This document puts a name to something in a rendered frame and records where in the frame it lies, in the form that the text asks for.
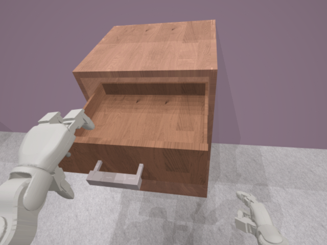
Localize left robot hand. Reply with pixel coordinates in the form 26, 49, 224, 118
18, 109, 95, 199

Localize right robot forearm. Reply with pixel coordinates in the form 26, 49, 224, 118
256, 225, 289, 245

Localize handle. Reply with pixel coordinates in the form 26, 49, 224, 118
86, 160, 144, 190

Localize cabinet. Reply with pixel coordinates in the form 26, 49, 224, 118
72, 19, 218, 198

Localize left robot forearm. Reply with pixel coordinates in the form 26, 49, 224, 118
0, 166, 53, 245

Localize drawer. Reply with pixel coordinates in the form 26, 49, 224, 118
58, 82, 208, 185

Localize right robot hand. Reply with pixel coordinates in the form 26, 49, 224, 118
235, 191, 274, 237

